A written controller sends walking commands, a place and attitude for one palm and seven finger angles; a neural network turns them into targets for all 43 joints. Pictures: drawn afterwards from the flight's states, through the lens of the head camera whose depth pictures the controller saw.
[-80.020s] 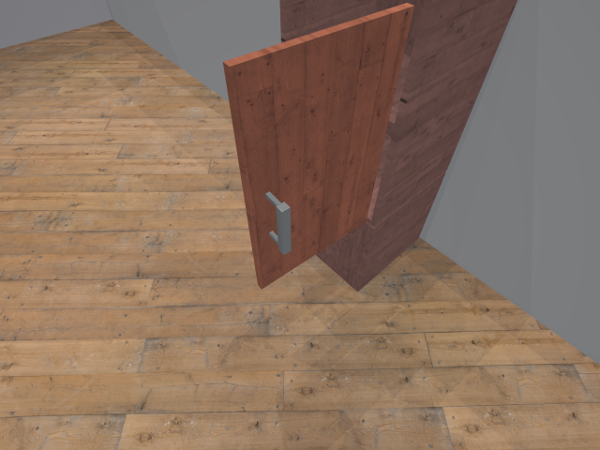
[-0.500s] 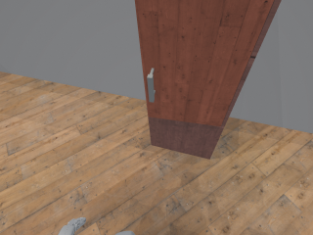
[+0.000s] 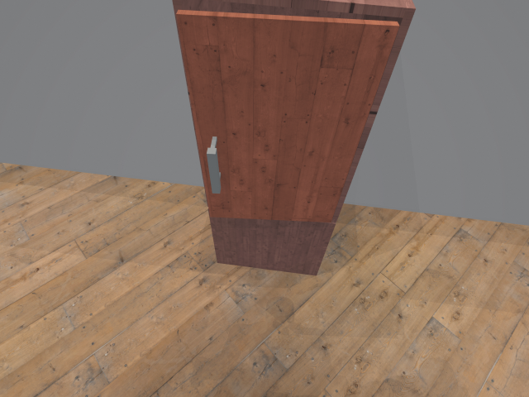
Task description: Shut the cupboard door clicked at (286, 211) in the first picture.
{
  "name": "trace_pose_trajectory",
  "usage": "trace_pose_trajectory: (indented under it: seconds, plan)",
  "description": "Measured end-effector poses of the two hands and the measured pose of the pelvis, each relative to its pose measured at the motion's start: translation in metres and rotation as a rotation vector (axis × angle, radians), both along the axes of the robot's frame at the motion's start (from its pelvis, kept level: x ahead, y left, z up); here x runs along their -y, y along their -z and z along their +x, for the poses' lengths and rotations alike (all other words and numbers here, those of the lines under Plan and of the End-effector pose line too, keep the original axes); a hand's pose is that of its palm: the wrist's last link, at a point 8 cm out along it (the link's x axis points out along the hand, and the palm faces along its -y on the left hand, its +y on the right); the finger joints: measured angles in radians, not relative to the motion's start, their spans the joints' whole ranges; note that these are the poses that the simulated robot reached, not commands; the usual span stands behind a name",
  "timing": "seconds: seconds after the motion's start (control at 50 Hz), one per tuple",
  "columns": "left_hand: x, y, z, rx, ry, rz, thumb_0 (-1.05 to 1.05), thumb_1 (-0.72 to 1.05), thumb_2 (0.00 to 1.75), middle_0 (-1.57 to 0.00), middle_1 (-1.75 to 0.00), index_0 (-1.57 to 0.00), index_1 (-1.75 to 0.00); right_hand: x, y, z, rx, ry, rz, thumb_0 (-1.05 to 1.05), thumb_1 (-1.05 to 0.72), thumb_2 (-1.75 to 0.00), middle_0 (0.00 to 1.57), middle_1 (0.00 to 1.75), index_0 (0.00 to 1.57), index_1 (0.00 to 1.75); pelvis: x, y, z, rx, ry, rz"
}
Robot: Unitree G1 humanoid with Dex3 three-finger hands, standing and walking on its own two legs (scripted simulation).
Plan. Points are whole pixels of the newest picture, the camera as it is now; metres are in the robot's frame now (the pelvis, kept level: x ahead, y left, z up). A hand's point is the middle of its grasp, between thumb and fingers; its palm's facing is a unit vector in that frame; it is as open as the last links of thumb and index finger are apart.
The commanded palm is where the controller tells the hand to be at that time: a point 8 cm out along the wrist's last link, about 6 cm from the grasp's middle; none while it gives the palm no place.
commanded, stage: take the last steps up to it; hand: left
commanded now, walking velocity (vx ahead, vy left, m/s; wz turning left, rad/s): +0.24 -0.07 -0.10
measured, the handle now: (215, 165) +0.62 +0.14 -0.09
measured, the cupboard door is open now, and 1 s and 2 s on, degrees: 5 5 5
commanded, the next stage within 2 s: come to a stop and stand still in 0.36 s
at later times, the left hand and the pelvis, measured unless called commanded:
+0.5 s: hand out of the picture +0.09 +0.13 -0.20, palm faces +0.02 -0.99 -0.14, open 7.4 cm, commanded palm none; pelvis +0.12 -0.03 -0.02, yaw -2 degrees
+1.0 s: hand (194, 329) +0.26 +0.15 -0.18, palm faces +0.01 -0.97 -0.23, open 7.4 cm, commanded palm none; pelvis +0.17 -0.05 -0.01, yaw -1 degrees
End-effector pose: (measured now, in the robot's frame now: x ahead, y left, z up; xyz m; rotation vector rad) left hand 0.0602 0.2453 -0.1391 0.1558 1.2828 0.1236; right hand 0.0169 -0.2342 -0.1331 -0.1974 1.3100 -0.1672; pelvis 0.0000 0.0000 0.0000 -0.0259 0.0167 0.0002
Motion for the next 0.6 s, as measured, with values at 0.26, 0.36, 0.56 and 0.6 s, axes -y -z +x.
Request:
trace_pose_trajectory:
  seconds: [0.26,0.36,0.56,0.6]
  plan:
    - [0.052,-0.003,0.023,-0.002,-0.018,0.016,0.00,0.91,0.90,-0.20,-0.30,-0.20,-0.30,0.054,0.011,0.026,-0.083,0.057,0.012,0.01,-0.91,-0.89,0.20,0.30,0.20,0.30,0.036,0.002,0.053,0.009,0.002,0.022]
    - [0.062,0.008,0.013,-0.116,-0.038,-0.020,0.01,0.91,0.90,-0.20,-0.30,-0.20,-0.30,0.047,0.006,0.089,0.010,0.029,0.018,0.00,-0.91,-0.89,0.19,0.30,0.20,0.30,0.037,0.003,0.082,0.008,0.007,0.019]
    - [0.062,0.026,0.061,-0.179,-0.041,-0.033,0.01,0.91,0.90,-0.20,-0.30,-0.20,-0.30,0.026,0.013,0.165,0.094,0.010,0.007,-0.01,-0.94,-0.89,0.20,0.30,0.20,0.30,0.034,0.014,0.134,0.031,0.037,0.031]
    - [0.065,0.020,0.084,-0.132,-0.039,-0.024,0.01,0.91,0.90,-0.20,-0.30,-0.20,-0.30,0.032,0.013,0.167,0.062,0.004,0.008,-0.01,-0.94,-0.89,0.20,0.30,0.20,0.30,0.037,0.010,0.140,0.032,0.030,0.028]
